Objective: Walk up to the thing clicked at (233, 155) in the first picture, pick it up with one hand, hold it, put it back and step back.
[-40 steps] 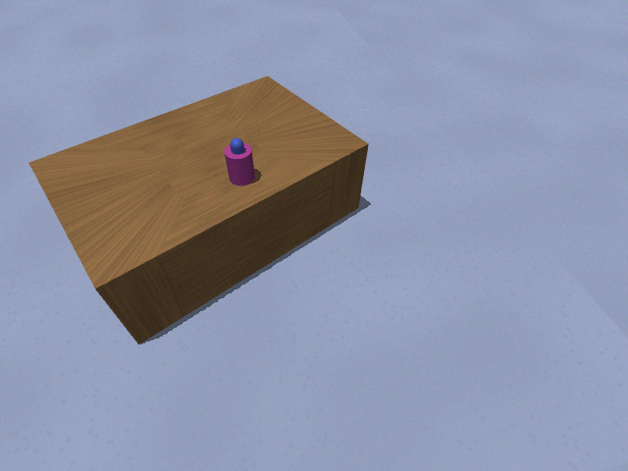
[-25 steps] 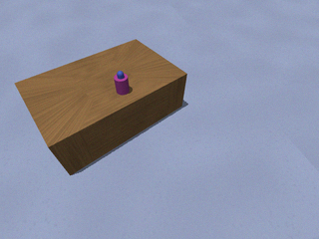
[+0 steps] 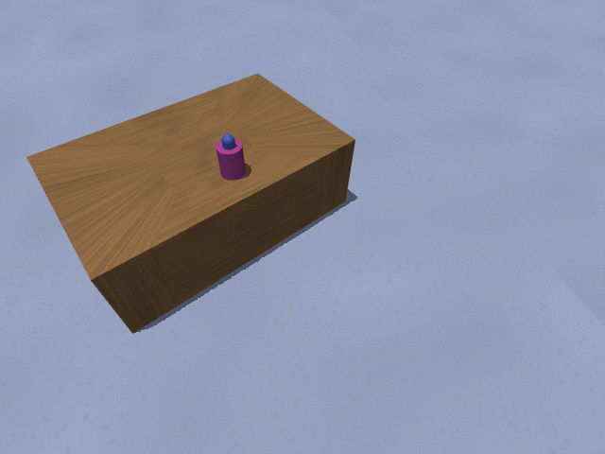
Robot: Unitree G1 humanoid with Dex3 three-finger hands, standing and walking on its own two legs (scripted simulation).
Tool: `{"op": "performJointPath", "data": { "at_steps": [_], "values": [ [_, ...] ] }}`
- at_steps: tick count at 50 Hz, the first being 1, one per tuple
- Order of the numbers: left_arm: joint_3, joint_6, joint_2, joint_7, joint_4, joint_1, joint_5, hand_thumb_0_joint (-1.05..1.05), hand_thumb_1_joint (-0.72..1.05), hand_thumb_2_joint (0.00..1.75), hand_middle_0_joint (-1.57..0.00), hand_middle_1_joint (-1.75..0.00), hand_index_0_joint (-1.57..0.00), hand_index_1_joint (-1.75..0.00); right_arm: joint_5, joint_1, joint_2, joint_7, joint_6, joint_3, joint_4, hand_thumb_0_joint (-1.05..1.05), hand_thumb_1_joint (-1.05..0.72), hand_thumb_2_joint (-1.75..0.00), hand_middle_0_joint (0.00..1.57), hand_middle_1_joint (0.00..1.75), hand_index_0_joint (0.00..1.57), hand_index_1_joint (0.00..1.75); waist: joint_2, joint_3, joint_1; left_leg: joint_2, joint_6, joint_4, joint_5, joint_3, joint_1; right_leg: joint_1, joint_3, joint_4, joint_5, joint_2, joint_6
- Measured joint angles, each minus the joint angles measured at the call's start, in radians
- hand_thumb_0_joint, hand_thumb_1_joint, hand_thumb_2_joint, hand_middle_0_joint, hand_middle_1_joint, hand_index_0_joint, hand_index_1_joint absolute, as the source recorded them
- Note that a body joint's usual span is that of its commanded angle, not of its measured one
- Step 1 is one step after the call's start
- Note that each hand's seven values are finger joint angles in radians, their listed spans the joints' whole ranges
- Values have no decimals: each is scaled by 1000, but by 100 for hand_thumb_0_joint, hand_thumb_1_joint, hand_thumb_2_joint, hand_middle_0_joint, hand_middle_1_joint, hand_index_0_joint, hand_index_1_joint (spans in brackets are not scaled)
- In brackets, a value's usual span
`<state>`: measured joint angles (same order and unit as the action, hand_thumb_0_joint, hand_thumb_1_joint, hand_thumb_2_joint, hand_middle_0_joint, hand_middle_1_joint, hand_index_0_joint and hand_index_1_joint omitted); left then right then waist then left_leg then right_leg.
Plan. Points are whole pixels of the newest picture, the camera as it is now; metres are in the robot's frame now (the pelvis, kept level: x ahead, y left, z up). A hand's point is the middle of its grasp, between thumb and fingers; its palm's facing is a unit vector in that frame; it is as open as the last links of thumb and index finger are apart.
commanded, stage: stand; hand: right
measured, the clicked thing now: (230, 154) +1.08 +0.22 -0.34
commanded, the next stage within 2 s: walk up in 0.32 s
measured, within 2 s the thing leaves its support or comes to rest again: neither
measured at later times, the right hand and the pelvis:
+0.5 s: hand out of the picture +0.11 -0.25 -0.14, palm faces -0.19 +0.91 -0.37, open 7.4 cm; pelvis +0.02 +0.02 -0.01, yaw +8 degrees
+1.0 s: hand (404, 341) +0.31 -0.18 -0.15, palm faces -0.37 +0.84 -0.40, open 7.4 cm; pelvis +0.19 +0.06 -0.02, yaw +22 degrees
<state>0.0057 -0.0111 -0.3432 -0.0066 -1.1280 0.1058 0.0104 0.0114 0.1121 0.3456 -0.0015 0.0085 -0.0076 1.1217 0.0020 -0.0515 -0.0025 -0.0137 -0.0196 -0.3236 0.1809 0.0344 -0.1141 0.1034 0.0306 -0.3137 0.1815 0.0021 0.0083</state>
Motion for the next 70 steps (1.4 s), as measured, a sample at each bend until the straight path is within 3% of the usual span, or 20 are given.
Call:
{"op": "performJointPath", "data": {
  "at_steps": [16,19,23,28,30,32,34,37,41,45,53,55,56,58,60,65,70],
  "values": [
    [0,0,0,0,-1,3,1,1,90,90,-21,-30,-21,-30,-1,2,-1,2,1,-1,-1,0,-90,-90,20,30,21,30,-1,0,1,4,3,4,2,0,7,-7,0,2,4,-4,-3],
    [42,-7,-4,-30,55,9,19,1,90,90,-21,-30,-21,-30,5,52,9,-26,-9,29,-52,0,-90,-90,20,30,21,30,8,4,-8,5,36,-129,95,34,-63,8,50,-54,72,-6,11],
    [84,-29,-26,-45,153,35,36,1,90,90,-21,-30,-21,-30,25,109,24,-56,-30,61,-91,0,-90,-90,20,30,21,30,-15,4,24,-23,35,-440,195,-38,-244,-10,116,-61,80,-36,19],
    [104,-22,-74,-62,201,95,49,1,90,90,-21,-30,-21,-30,23,138,59,-89,-12,97,-157,1,-90,-90,20,30,21,30,-40,-20,37,-83,22,-378,148,-70,-309,-69,172,-86,142,-79,-8],
    [111,-9,-95,-68,209,118,51,1,90,90,-21,-30,-21,-30,22,154,75,-89,4,111,-185,0,-90,-90,20,30,21,30,-51,-19,34,-87,21,-312,81,-90,-287,-65,188,-176,214,-108,-16],
    [116,8,-110,-68,216,143,50,1,90,90,-21,-30,-21,-30,23,165,95,-75,29,124,-213,0,-90,-90,20,30,21,30,-74,-18,30,-55,29,-334,38,-107,-276,1,149,-395,321,-154,17],
    [112,31,-117,-66,208,140,45,1,90,90,-20,-30,-21,-30,16,175,91,-54,44,125,-236,0,-90,-90,20,30,21,30,-91,-23,4,-21,39,-392,82,-99,-284,111,42,-654,360,-117,32],
    [97,30,-126,-72,222,126,26,1,90,90,-20,-30,-20,-30,5,205,61,-40,47,97,-250,0,-90,-90,20,30,21,30,-119,-29,-5,12,51,-335,84,-82,-227,252,-13,-814,283,-83,34],
    [95,22,-117,-89,250,132,22,1,90,90,-20,-30,-20,-30,3,257,30,-33,65,67,-268,0,-90,-90,20,30,21,30,-124,-19,-3,33,40,-240,69,-49,-143,354,-24,-711,169,-100,15],
    [98,31,-103,-104,268,150,29,1,90,90,-20,-30,-21,-30,9,297,20,-29,79,55,-288,0,-90,-90,20,30,21,30,-101,-6,-1,34,35,-204,93,-9,-88,396,-39,-573,120,-114,-4],
    [121,22,-105,-111,290,168,29,1,90,90,-20,-30,-21,-30,15,320,54,-12,79,57,-315,0,-89,-90,21,30,21,30,-49,15,14,-3,-20,-283,232,64,-51,325,-19,-350,65,-106,10],
    [125,-2,-92,-100,303,162,35,1,90,90,-20,-30,-21,-30,14,307,77,3,67,66,-309,0,-89,-90,21,30,21,30,4,6,25,-36,15,-451,286,102,-107,313,27,-385,58,-73,-7],
    [121,-14,-87,-94,311,160,35,1,90,90,-20,-30,-21,-30,12,293,80,12,58,69,-298,0,-90,-90,20,30,21,30,12,2,31,-29,31,-579,302,102,-160,311,45,-409,85,-72,-7],
    [111,-19,-70,-86,322,162,26,1,90,90,-20,-30,-21,-30,5,260,89,22,50,66,-277,1,-90,-90,20,30,21,30,15,-6,44,-12,48,-773,285,58,-257,279,69,-399,109,-76,2],
    [97,-23,-50,-80,325,176,22,1,90,90,-20,-30,-21,-30,-3,235,102,15,56,65,-271,1,-90,-90,20,30,21,30,26,-11,52,-16,54,-824,230,8,-323,228,93,-342,105,-70,12],
    [77,-27,-44,-77,338,228,27,1,90,90,-21,-30,-21,-30,-2,196,98,-9,69,67,-292,0,-90,-90,20,30,21,30,4,-26,68,-29,39,-628,195,-69,-385,133,137,-233,107,-52,41],
    [72,-10,-66,-76,357,272,30,1,90,90,-21,-30,-21,-30,-3,175,73,-11,69,65,-313,0,-90,-90,20,30,21,30,-42,-50,87,-20,44,-399,102,-111,-349,82,171,-254,180,-41,45]
  ]
}}
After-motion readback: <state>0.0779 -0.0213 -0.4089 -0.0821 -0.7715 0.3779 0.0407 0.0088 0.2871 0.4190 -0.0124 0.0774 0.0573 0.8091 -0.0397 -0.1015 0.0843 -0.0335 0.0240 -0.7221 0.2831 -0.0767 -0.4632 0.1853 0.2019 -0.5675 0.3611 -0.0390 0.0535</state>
